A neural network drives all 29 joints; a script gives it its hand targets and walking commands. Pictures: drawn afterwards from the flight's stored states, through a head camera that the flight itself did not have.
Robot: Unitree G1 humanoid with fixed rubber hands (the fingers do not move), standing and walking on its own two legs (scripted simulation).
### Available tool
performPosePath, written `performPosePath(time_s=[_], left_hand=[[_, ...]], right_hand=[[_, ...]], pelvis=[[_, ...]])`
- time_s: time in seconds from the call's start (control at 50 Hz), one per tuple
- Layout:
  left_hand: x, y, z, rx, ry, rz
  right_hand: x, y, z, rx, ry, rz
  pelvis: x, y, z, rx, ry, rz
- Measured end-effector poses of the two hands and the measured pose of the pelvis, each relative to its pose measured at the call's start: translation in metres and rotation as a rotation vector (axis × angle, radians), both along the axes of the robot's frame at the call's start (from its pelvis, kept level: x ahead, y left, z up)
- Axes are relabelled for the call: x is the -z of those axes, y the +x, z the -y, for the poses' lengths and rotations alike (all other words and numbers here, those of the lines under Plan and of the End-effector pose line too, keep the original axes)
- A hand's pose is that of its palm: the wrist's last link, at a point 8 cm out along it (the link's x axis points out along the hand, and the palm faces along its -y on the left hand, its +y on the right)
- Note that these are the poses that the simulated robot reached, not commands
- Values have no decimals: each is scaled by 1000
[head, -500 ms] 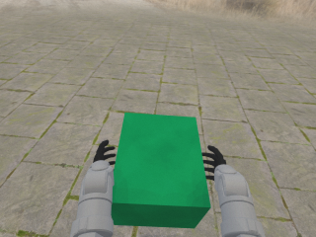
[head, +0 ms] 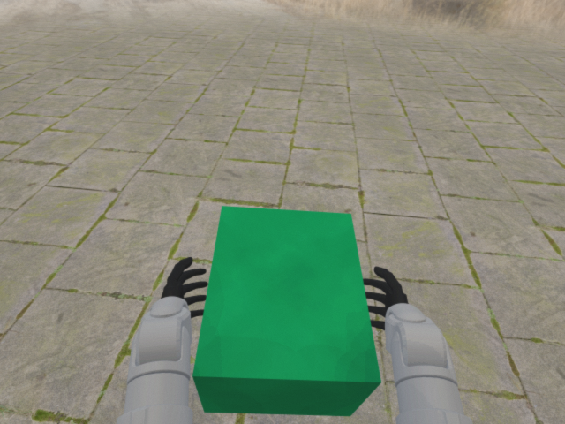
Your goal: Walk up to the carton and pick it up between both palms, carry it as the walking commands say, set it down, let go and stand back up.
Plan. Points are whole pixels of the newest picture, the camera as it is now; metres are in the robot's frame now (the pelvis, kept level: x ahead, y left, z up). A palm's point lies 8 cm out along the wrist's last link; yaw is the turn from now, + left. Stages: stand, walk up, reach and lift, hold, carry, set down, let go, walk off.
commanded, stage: hold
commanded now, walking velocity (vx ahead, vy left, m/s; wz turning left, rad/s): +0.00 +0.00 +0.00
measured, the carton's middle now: (282, 305) +0.34 +0.00 -0.01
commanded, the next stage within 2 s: carry in 0.38 s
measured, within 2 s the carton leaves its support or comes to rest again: neither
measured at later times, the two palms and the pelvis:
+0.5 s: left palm (176, 306) +0.28 +0.16 +0.06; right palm (394, 318) +0.27 -0.15 +0.05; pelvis -0.01 +0.01 -0.01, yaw -2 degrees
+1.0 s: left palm out of the picture +0.12 +0.21 +0.08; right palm (374, 378) +0.17 -0.10 +0.07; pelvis -0.11 -0.01 -0.03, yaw +10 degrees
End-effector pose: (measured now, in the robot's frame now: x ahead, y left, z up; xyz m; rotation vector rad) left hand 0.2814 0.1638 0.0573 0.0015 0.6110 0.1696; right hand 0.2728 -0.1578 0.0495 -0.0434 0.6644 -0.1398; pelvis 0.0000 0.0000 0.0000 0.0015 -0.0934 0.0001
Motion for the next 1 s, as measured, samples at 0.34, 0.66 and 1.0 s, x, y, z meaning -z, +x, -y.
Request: performPosePath(time_s=[0.34, 0.66, 1.0], left_hand=[[5, -4, -2, 39, -13, -4], [-18, -6, 13, -84, 22, 110], [-19, -163, -41, -313, 8, -13]], right_hand=[[1, -6, 0, 14, -22, -6], [-10, -13, 1, 105, 19, 96], [-18, -100, -58, -113, 10, -23]], pelvis=[[0, -2, -5, 3, -1, 1], [26, -32, 0, -24, -6, -133], [30, -107, 6, -166, -51, -182]])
